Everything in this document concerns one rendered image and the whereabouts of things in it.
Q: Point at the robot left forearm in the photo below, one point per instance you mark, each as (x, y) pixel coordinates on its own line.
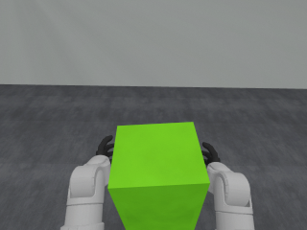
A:
(86, 194)

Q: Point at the left robot hand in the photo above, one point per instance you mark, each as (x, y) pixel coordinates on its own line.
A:
(103, 147)

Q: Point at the robot right forearm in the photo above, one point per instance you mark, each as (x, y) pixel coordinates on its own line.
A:
(232, 198)

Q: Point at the carton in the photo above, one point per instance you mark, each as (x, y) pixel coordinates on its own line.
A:
(158, 179)

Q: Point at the right robot hand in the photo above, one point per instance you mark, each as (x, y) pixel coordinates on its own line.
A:
(212, 155)

